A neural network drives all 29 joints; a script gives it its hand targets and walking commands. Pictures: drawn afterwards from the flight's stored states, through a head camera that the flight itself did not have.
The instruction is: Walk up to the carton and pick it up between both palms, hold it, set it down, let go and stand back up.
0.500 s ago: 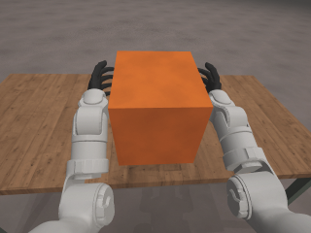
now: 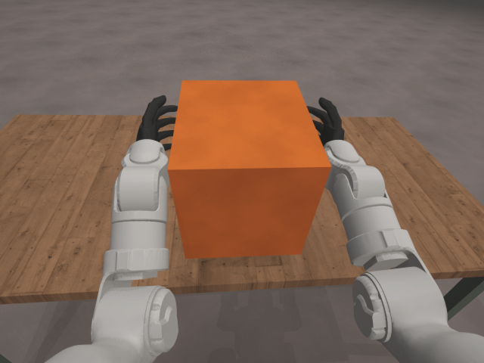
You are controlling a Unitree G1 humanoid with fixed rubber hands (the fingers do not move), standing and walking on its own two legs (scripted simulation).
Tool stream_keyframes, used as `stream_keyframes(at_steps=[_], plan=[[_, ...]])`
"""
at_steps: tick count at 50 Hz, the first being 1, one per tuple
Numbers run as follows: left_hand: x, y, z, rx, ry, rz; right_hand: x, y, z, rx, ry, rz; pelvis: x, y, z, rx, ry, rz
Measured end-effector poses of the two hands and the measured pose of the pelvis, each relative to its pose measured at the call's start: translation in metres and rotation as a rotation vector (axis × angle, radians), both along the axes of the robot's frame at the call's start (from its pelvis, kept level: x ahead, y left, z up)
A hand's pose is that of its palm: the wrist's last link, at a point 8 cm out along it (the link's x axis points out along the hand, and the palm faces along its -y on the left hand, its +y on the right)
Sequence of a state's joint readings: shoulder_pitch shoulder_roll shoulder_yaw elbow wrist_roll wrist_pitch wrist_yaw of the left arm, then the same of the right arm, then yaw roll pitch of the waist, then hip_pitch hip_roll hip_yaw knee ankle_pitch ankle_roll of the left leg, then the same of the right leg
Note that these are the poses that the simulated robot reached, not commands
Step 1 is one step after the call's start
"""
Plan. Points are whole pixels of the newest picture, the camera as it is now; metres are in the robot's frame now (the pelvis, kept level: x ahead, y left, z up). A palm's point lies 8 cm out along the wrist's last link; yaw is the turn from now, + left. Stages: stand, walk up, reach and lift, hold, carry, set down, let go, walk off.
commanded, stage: hold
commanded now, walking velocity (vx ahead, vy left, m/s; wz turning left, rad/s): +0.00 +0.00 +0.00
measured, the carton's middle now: (241, 167) +0.38 -0.01 +0.17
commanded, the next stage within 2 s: set down in 0.42 s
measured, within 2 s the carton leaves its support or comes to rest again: neither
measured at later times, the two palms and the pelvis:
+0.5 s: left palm (151, 142) +0.38 +0.13 +0.22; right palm (330, 144) +0.37 -0.15 +0.22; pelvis +0.00 +0.00 +0.00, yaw +0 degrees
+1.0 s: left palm (157, 153) +0.42 +0.13 +0.18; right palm (317, 164) +0.40 -0.15 +0.16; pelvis +0.02 +0.00 +0.00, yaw +1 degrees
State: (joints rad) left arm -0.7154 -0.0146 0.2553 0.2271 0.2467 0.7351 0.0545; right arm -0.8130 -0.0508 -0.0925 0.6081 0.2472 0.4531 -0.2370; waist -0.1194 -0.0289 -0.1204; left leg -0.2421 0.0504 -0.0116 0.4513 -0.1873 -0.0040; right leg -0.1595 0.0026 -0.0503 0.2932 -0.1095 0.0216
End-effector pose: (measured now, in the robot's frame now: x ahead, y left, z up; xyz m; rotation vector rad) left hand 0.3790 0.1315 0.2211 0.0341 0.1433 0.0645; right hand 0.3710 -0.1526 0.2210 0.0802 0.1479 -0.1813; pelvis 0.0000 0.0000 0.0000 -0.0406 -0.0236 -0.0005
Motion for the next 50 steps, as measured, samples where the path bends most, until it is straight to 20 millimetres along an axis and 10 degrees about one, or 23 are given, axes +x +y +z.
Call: stream_keyframes(at_steps=[34, 50], plan=[[0.029, -0.006, 0.029, -0.012, -0.137, -0.080, 0.010, -0.006, 0.008, -0.031, -0.145, -0.064, 0.006, 0.002, 0.002, 0.008, -0.007, 0.006], [0.039, -0.001, -0.043, 0.001, -0.084, -0.057, 0.026, -0.001, -0.058, 0.021, -0.124, -0.058, 0.023, 0.003, 0.004, 0.010, -0.011, 0.011]])
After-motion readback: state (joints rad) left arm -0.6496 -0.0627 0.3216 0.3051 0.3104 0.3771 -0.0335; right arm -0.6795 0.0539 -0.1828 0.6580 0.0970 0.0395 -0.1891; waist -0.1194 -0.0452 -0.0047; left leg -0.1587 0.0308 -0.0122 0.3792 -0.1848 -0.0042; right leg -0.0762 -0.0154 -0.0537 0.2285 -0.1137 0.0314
